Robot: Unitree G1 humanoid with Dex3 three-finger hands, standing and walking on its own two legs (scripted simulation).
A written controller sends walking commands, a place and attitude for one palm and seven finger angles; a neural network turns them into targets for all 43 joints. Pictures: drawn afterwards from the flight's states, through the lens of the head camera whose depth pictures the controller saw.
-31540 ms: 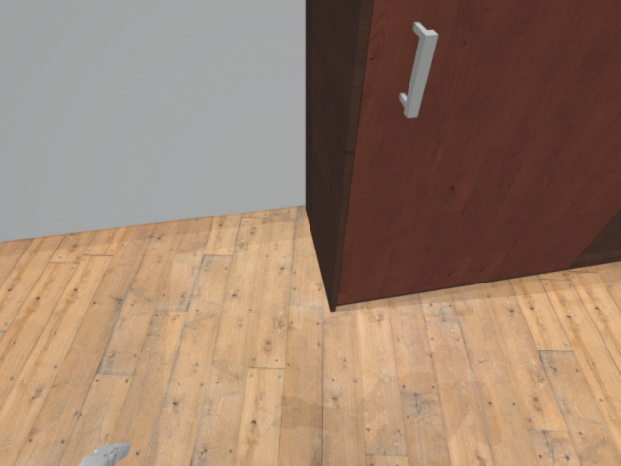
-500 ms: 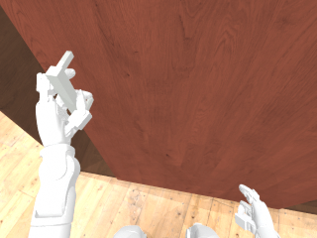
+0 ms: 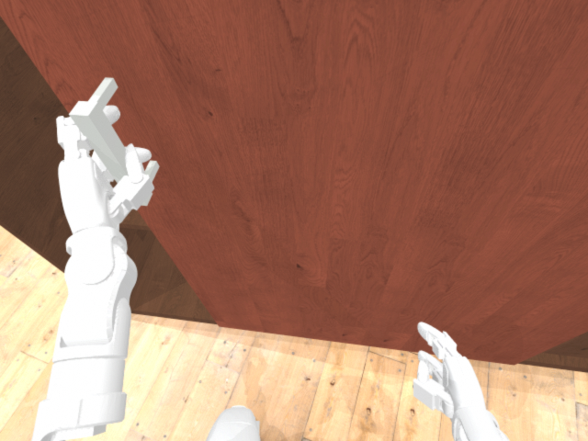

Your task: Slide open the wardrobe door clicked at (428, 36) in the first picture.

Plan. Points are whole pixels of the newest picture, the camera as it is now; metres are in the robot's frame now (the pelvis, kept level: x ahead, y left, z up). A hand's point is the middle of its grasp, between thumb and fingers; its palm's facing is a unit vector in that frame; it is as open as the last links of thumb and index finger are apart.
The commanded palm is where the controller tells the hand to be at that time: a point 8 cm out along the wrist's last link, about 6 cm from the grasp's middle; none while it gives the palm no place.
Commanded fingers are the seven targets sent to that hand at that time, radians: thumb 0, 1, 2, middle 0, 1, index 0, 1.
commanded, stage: step sideways, sliding the door along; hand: left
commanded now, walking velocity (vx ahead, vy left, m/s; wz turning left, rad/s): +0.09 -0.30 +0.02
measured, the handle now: (125, 147) +0.40 +0.27 +0.16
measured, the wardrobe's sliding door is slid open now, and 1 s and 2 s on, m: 0.34 0.53 0.63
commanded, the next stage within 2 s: none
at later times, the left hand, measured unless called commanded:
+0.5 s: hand (218, 187) +0.35 +0.14 +0.16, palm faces +0.33 -0.94 -0.02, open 6.8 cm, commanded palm +0.32 +0.11 +0.13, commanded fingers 0.00 0.90 0.90 -0.45 -1.40 -0.45 -1.40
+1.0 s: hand (300, 193) +0.35 +0.05 +0.16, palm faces +0.36 -0.93 +0.01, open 6.8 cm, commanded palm +0.32 +0.02 +0.14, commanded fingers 0.00 0.90 0.90 -0.45 -1.40 -0.45 -1.40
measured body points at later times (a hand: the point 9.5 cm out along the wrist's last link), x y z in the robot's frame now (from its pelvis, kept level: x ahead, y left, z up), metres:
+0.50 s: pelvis -0.02 -0.08 +0.02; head +0.05 -0.05 +0.46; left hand +0.32 +0.19 +0.16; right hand +0.18 -0.26 -0.08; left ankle +0.00 +0.09 -0.73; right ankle +0.01 -0.27 -0.66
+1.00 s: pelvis -0.01 -0.17 +0.01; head +0.08 -0.14 +0.45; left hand +0.33 +0.09 +0.16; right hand +0.19 -0.38 -0.09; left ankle +0.00 -0.05 -0.73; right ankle +0.01 -0.35 -0.63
